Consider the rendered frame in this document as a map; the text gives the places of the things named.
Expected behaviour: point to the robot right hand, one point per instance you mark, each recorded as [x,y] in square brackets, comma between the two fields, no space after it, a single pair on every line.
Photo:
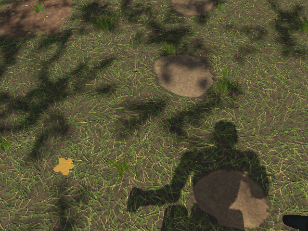
[296,221]

